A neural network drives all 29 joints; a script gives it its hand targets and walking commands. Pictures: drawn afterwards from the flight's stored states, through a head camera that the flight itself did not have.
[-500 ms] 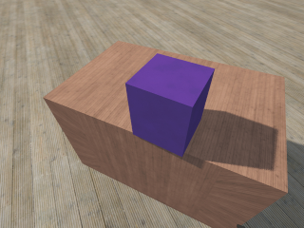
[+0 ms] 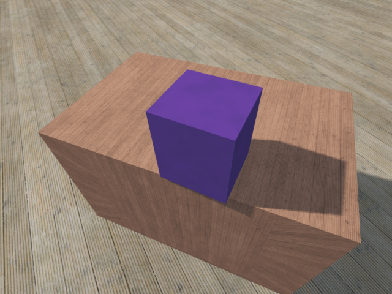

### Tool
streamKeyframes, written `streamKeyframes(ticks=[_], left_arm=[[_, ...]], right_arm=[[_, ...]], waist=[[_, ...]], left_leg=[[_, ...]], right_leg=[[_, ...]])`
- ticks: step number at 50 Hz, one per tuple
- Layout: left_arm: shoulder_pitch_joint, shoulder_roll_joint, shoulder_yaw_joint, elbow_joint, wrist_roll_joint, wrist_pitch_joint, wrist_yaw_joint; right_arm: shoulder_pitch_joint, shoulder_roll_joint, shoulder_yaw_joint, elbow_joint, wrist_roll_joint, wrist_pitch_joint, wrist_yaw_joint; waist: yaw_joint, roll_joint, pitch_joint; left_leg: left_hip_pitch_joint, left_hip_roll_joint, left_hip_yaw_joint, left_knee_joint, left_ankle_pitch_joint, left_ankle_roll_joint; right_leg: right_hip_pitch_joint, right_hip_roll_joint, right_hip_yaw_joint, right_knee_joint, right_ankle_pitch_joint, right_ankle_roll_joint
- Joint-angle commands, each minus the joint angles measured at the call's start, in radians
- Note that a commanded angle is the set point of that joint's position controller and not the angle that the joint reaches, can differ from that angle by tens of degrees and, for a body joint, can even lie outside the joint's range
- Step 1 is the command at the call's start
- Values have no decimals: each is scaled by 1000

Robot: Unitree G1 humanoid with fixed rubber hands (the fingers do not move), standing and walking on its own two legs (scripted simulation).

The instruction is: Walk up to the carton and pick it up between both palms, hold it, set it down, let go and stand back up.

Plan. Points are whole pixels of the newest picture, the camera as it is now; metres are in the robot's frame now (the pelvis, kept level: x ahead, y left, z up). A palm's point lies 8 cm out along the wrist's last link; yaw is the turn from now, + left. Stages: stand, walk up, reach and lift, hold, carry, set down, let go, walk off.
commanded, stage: walk up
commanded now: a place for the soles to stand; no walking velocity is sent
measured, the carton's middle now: (206, 136) +0.50 +0.00 +0.02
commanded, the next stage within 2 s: none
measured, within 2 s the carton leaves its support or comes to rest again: neither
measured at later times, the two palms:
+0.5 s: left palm out of the picture +0.06 +0.38 -0.10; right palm out of the picture +0.05 -0.19 -0.14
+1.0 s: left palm (40, 259) +0.22 +0.40 -0.11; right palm out of the picture -0.13 +0.04 -0.12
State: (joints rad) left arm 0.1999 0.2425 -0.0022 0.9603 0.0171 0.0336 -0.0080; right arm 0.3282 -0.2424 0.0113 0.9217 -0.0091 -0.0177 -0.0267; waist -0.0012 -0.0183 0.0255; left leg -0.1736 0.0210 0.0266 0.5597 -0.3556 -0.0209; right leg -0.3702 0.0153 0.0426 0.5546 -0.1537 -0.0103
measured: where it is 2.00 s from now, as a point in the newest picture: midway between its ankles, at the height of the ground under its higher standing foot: outside the picture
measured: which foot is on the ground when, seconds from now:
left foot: down 0.00-0.18, up 0.20-0.54, down 0.56-1.00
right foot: down 0.00-0.58, up 0.60-1.00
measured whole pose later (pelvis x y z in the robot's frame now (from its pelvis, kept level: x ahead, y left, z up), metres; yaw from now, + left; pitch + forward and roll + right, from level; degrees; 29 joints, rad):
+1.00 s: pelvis +0.03 +0.23 +0.00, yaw -28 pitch -1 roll +0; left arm 0.28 0.21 0.04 0.76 0.05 0.02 0.00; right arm 0.48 -0.23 -0.01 0.86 -0.04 -0.01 -0.01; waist -0.08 0.00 0.06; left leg -0.18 0.03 0.29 0.55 -0.35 0.07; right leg -0.39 0.02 0.06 0.85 -0.42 0.02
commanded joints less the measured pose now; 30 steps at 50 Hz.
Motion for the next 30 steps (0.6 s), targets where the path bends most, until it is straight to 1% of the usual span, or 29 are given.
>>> streamKeyframes(ticks=[1, 2, 3, 4, 5, 6, 7, 8, 9, 10, 11, 12, 13, 14, 15, 17, 18, 19, 20, 21, 22, 23, 24, 25, 26, 27, 28, 29, 30], left_arm=[[24, 137, 24, -34, -2, -17, 6], [33, 136, 25, -34, 1, -19, 8], [24, 152, 30, -31, -4, -22, 8], [9, 142, 27, -35, 3, -23, 11], [19, 147, 21, -26, -5, -23, 11], [26, 150, 22, -20, -4, -26, 12], [14, 148, 14, -27, -10, -25, 12], [235, 201, 66, -52, 17, -39, 48], [313, 275, 93, -37, 22, -40, 74], [349, 291, 101, -25, 16, -39, 97], [279, 275, 107, -68, 21, -42, 115], [231, 249, 105, -94, 20, -45, 126], [174, 228, 105, -118, 22, -51, 128], [141, 217, 105, -150, 25, -58, 125], [107, 188, 102, -177, 21, -65, 122], [124, 170, 105, -202, 32, -76, 118], [133, 197, 116, -219, 34, -72, 119], [105, 189, 119, -234, 39, -68, 118], [112, 181, 125, -246, 45, -67, 117], [148, 210, 128, -242, 43, -65, 117], [146, 205, 132, -261, 46, -62, 114], [129, 220, 136, -270, 48, -55, 112], [97, 249, 138, -287, 58, -46, 112], [41, 256, 140, -318, 59, -38, 108], [-20, 256, 139, -337, 54, -25, 104], [-86, 233, 134, -357, 51, -17, 101], [-60, 131, 98, -384, 43, -14, 99], [37, 65, 75, -392, 12, -19, 104], [73, 92, 82, -384, 4, -24, 116]], right_arm=[[-23, -135, -30, -57, 1, -10, 2], [-37, -138, -34, -63, -3, -9, 2], [-16, -136, -26, -65, 7, -8, 2], [-5, -135, -30, -60, -2, -8, 3], [-4, -140, -28, -56, -2, -8, 2], [-13, -150, -38, -55, 2, -6, 3], [1, -136, -30, -57, -5, -4, 0], [-63, -252, -86, -114, -78, 30, 28], [-90, -207, -83, -149, -107, 56, 45], [-77, -196, -90, -161, -121, 70, 55], [-47, -164, -81, -169, -105, 78, 61], [-62, -152, -74, -194, -93, 77, 64], [-28, -146, -68, -195, -85, 74, 66], [-24, -152, -62, -211, -83, 71, 69], [-41, -163, -67, -222, -86, 75, 72], [-48, -162, -64, -234, -91, 89, 76], [-45, -151, -60, -241, -88, 99, 80], [-45, -157, -64, -242, -84, 107, 85], [-63, -164, -61, -251, -79, 108, 86], [-92, -158, -59, -258, -67, 108, 87], [-99, -171, -67, -257, -62, 108, 85], [-73, -173, -67, -255, -56, 109, 86], [-29, -166, -63, -244, -41, 107, 89], [41, -153, -63, -226, -40, 104, 92], [140, -160, -68, -196, -29, 103, 93], [278, -176, -81, -153, -31, 100, 90], [255, -243, -103, -168, -33, 96, 82], [92, -321, -101, -237, -12, 97, 74], [-49, -373, -113, -273, -6, 91, 53]], waist=[[24, 63, 66], [26, 84, 55], [15, 20, 52], [6, 43, 29], [18, 10, 32], [4, -9, 2], [7, 7, 7], [61, 106, 59], [72, -12, 79], [85, -27, 84], [28, -45, 92], [11, -56, 71], [-31, -127, 13], [-47, -137, -30], [-52, -176, -54], [-36, -149, -133], [-32, -175, -162], [-31, -202, -162], [-21, -181, -119], [5, -193, -113], [11, -222, -89], [1, -206, -92], [-22, -235, -94], [-62, -255, -80], [-120, -265, -98], [-200, -161, -99], [-196, 115, -4], [-127, 382, 60], [-92, 413, 82]], left_leg=[[-184, 111, -128, -210, -35, 94], [-165, 105, -124, -203, -23, 93], [-149, 95, -115, -180, 14, 87], [-134, 97, -117, -176, 8, 87], [-105, 92, -110, -175, 31, 87], [-77, 91, -80, -142, 40, 89], [-58, 73, -92, -149, 53, 85], [-158, -29, 82, 109, -208, 34], [-330, -82, 32, 281, -343, 15], [-397, -46, -61, 402, -303, 4], [-452, -19, -101, 457, -243, -4], [-479, -5, -123, 500, -162, -7], [-472, 16, -143, 508, -119, -12], [-408, 32, -135, 511, -80, -20], [-371, 32, -143, 533, -51, -27], [-363, 32, -136, 507, -74, -43], [-343, 36, -122, 521, -92, -48], [-345, 43, -124, 509, -106, -51], [-368, 46, -127, 454, -137, -48], [-336, 52, -127, 416, -138, -49], [-337, 47, -111, 378, -126, -43], [-298, 42, -106, 355, -148, -43], [-225, 42, -79, 322, -135, -42], [-103, 18, -32, 233, -136, -18], [55, -4, 32, 131, -84, 2], [222, 3, 44, 29, 11, 18], [130, 78, -92, -87, -147, 62], [-93, 350, -537, -329, -497, 137], [-260, 426, -755, -483, -680, 174]], right_leg=[[106, -70, 113, -72, -24, -40], [95, -72, 111, -69, -6, -43], [93, -74, 124, -82, -8, -47], [113, -79, 128, -86, -3, -47], [104, -70, 139, -89, 18, -43], [97, -78, 133, -88, 64, -45], [67, -89, 155, -98, 55, -48], [81, -204, 412, -230, -249, -113], [190, -296, 656, -331, -437, -152], [207, -338, 748, -349, -534, -173], [213, -321, 718, -324, -541, -174], [202, -283, 661, -316, -504, -144], [236, -265, 613, -297, -451, -133], [185, -235, 538, -291, -410, -114], [160, -214, 502, -289, -366, -106], [180, -207, 489, -257, -311, -124], [150, -224, 499, -254, -371, -134], [142, -217, 490, -259, -409, -128], [139, -218, 482, -246, -370, -137], [96, -220, 503, -230, -347, -138], [96, -201, 500, -222, -322, -134], [51, -209, 501, -217, -354, -134], [-19, -194, 458, -202, -355, -120], [-135, -150, 423, -189, -357, -85], [-242, -99, 354, -146, -405, -48], [-416, -27, 283, 20, -519, -22], [-530, 127, 158, 322, -603, 3], [-564, 186, 62, 595, -587, 34], [-510, 107, 132, 651, -533, 13]])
